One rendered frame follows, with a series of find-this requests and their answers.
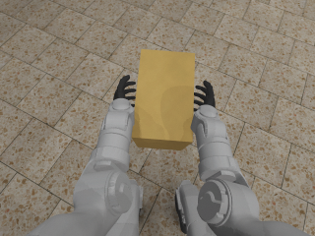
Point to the robot right shin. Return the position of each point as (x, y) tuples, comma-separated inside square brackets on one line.
[(184, 182)]

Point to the robot right upper arm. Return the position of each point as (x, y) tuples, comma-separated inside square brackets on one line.
[(232, 209)]

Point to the right robot thigh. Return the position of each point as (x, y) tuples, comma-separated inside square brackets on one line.
[(187, 201)]

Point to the left robot forearm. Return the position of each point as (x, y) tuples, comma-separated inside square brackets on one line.
[(114, 139)]

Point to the right robot forearm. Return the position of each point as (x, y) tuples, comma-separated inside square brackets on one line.
[(216, 159)]

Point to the robot left upper arm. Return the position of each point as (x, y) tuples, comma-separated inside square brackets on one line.
[(99, 200)]

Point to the robot right hand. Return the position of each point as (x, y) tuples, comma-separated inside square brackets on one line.
[(209, 97)]

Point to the carton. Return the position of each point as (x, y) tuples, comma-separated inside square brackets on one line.
[(164, 103)]

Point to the robot left hand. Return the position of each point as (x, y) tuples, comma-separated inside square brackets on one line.
[(121, 91)]

